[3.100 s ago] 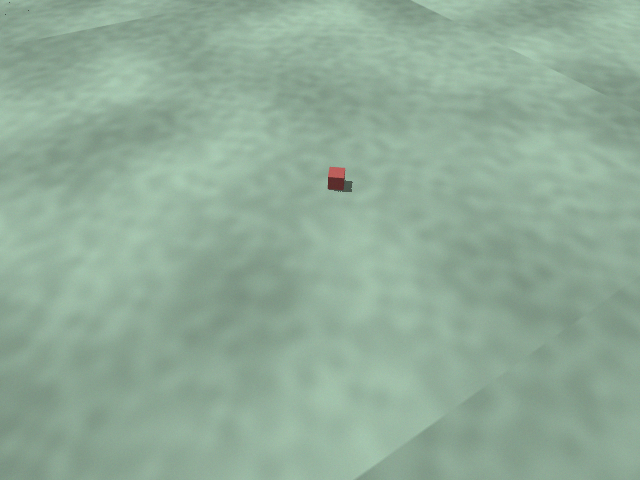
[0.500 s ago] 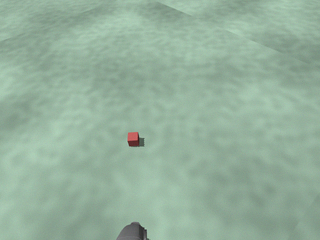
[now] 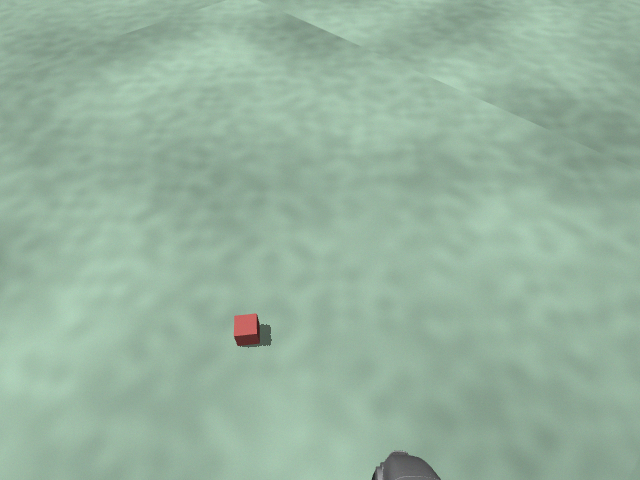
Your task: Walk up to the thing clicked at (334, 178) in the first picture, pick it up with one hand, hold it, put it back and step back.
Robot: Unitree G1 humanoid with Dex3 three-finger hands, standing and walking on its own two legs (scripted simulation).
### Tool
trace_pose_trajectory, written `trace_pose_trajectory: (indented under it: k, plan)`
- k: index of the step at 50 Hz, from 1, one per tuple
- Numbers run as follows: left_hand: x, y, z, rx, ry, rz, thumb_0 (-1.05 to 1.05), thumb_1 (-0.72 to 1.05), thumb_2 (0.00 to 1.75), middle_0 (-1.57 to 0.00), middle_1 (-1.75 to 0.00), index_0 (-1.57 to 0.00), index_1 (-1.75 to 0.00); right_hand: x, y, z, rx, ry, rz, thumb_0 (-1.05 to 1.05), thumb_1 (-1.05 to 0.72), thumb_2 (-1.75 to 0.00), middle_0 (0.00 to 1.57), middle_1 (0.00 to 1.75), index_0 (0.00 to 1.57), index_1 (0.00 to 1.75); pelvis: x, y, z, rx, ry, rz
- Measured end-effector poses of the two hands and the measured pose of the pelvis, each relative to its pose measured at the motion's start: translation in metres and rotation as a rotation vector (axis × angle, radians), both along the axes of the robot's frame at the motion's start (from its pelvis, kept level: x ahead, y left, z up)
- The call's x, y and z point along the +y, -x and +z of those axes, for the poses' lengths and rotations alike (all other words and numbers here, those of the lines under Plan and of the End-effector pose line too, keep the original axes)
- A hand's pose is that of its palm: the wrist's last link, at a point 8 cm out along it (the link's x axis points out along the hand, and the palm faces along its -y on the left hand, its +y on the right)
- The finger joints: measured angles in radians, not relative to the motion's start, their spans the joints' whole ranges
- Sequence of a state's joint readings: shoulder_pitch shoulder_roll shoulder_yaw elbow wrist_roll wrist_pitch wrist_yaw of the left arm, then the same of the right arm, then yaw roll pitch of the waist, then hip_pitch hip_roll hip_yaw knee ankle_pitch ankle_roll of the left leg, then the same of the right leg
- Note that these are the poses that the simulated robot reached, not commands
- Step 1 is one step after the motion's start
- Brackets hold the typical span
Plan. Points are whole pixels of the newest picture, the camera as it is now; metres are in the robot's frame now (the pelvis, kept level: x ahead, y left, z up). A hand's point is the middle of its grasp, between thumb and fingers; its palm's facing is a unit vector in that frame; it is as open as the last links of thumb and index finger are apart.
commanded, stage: walk up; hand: left
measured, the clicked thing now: (247, 329) +0.67 +0.25 -0.73
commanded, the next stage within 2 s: stand in 1.90 s
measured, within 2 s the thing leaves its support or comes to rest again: neither
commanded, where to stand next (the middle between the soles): +0.29 +0.01 m, yaw +0 degrees
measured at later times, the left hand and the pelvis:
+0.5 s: hand (113, 458) +0.19 +0.31 -0.16, palm faces -0.03 -0.92 -0.39, open 7.4 cm; pelvis +0.16 +0.03 -0.02, yaw +0 degrees
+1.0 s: hand (158, 373) +0.31 +0.27 -0.15, palm faces -0.06 -0.93 -0.36, open 7.4 cm; pelvis +0.21 +0.02 -0.01, yaw -1 degrees
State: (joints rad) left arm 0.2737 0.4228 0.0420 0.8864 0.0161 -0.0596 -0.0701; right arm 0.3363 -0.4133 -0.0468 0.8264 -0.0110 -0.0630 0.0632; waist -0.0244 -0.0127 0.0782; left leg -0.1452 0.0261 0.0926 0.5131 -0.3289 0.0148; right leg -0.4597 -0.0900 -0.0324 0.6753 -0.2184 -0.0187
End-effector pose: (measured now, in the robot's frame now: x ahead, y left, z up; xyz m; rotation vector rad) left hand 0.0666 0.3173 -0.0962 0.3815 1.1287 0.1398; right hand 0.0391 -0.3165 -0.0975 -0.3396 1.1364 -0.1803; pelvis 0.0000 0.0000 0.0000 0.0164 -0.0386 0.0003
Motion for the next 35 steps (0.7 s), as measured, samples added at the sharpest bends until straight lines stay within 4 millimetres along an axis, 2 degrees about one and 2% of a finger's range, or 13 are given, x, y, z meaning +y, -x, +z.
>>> trace_pose_trajectory:
  k: [5, 8, 12, 18, 24, 30, 35]
  plan:
    - [-0.013, -0.050, 0.002, -0.068, -0.049, -0.003, 0.00, 0.90, 0.90, -0.20, -0.30, -0.20, -0.30, -0.019, -0.028, -0.028, 0.051, -0.017, -0.018, 0.01, -0.91, -0.90, 0.21, 0.30, 0.21, 0.30, -0.017, -0.038, -0.015, -0.009, 0.019, 0.004]
    - [-0.020, -0.063, 0.010, -0.087, -0.049, 0.014, 0.00, 0.90, 0.90, -0.20, -0.30, -0.20, -0.30, -0.019, -0.054, -0.030, 0.068, -0.027, -0.001, 0.01, -0.91, -0.90, 0.21, 0.30, 0.21, 0.29, -0.019, -0.055, -0.010, -0.014, 0.011, 0.006]
    - [-0.020, -0.070, 0.020, -0.062, -0.051, 0.030, 0.00, 0.90, 0.90, -0.21, -0.30, -0.20, -0.30, -0.015, -0.093, -0.023, 0.043, -0.043, 0.026, 0.01, -0.91, -0.90, 0.20, 0.30, 0.21, 0.29, -0.016, -0.078, -0.001, -0.009, 0.012, 0.006]
    - [0.001, -0.079, 0.014, -0.005, -0.048, 0.057, 0.00, 0.90, 0.90, -0.21, -0.30, -0.20, -0.30, -0.004, -0.144, -0.011, 0.027, -0.026, 0.054, 0.01, -0.91, -0.90, 0.20, 0.30, 0.21, 0.29, -0.004, -0.116, 0.001, -0.001, 0.025, 0.007]
    - [0.034, -0.107, -0.018, 0.053, -0.034, 0.081, 0.00, 0.90, 0.90, -0.21, -0.30, -0.20, -0.30, 0.017, -0.195, -0.007, -0.015, 0.047, 0.052, 0.01, -0.91, -0.90, 0.20, 0.30, 0.21, 0.29, 0.024, -0.158, -0.015, -0.001, 0.023, 0.008]
    - [0.038, -0.153, -0.028, 0.072, -0.009, 0.060, 0.00, 0.90, 0.90, -0.20, -0.30, -0.20, -0.30, 0.038, -0.218, 0.005, -0.034, 0.053, 0.028, 0.00, -0.91, -0.90, 0.21, 0.30, 0.21, 0.29, 0.034, -0.182, -0.009, -0.005, 0.031, -0.001]
    - [0.032, -0.182, -0.029, 0.064, -0.001, 0.051, 0.00, 0.90, 0.90, -0.20, -0.30, -0.20, -0.30, 0.039, -0.230, 0.000, -0.011, 0.053, 0.023, 0.00, -0.91, -0.90, 0.21, 0.30, 0.21, 0.30, 0.033, -0.195, -0.008, 0.000, 0.029, -0.004]
